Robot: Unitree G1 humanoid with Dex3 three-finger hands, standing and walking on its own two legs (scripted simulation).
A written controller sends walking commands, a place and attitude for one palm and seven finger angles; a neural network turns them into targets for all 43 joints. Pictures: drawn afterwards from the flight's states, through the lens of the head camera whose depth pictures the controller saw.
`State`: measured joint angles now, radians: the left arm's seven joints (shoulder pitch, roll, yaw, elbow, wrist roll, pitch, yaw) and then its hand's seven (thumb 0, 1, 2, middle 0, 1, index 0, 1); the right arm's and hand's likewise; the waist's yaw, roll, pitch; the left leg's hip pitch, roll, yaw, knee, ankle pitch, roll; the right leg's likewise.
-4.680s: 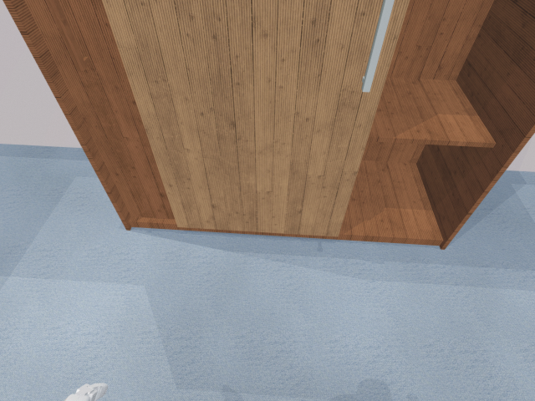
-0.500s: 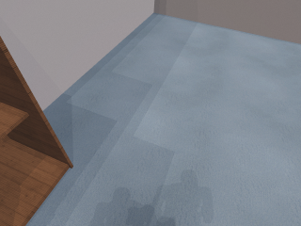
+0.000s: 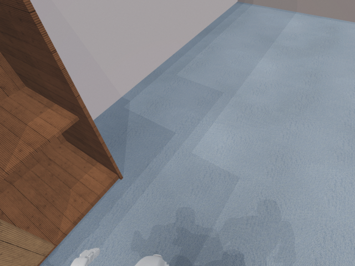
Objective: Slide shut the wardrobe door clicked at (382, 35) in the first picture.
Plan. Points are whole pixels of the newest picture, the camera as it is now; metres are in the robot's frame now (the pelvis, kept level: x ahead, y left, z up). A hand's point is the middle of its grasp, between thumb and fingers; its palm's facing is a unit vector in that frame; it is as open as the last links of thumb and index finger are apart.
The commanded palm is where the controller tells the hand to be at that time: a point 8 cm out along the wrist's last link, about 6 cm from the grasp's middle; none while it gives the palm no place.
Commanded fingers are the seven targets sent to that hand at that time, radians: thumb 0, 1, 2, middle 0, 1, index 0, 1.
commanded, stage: turn to face it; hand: left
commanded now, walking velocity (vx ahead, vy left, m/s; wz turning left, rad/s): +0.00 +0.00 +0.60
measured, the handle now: out of the picture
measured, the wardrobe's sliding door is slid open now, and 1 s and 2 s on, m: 0.47 0.47 0.47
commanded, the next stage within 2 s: take the last steps up to it in 1.52 s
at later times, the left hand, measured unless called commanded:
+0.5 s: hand out of the picture -0.04 +0.26 -0.17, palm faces +0.36 -0.89 -0.28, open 7.4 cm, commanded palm none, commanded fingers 0.00 0.90 0.90 -0.20 -0.30 -0.20 -0.30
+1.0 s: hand out of the picture -0.05 +0.19 -0.14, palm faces +0.60 -0.76 -0.25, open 7.4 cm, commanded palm none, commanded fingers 0.00 0.90 0.90 -0.20 -0.30 -0.20 -0.30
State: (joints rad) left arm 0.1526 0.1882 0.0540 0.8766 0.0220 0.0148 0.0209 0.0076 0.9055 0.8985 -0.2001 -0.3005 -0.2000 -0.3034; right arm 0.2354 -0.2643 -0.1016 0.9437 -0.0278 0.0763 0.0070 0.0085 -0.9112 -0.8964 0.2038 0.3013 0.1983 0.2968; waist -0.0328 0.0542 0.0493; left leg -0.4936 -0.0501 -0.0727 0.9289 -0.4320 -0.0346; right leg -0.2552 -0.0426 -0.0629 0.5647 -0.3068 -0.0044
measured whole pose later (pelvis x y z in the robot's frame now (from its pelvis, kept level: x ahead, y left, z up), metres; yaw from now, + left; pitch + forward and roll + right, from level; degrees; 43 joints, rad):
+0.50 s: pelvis -0.01 +0.03 +0.00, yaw +18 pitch +0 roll +0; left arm 0.23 0.29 0.09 0.93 0.02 0.07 0.01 0.01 0.91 0.90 -0.20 -0.30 -0.20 -0.30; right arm 0.13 -0.23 -0.05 0.87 -0.02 0.03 0.01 0.01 -0.91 -0.90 0.20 0.30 0.20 0.30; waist 0.02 -0.04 0.09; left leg -0.28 0.00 0.02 0.55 -0.27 0.02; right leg -0.48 -0.12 -0.04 1.10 -0.44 0.09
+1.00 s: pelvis +0.00 -0.01 +0.01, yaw +38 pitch -1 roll +2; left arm 0.23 0.17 0.03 0.87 0.03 0.02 0.01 0.01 0.90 0.90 -0.20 -0.30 -0.20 -0.30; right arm 0.20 -0.26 -0.08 0.94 -0.03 0.09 0.03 0.01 -0.91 -0.90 0.20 0.30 0.20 0.30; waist -0.02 0.01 0.07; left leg -0.44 0.02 0.01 1.01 -0.42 -0.06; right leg -0.20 -0.12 -0.20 0.51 -0.27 0.00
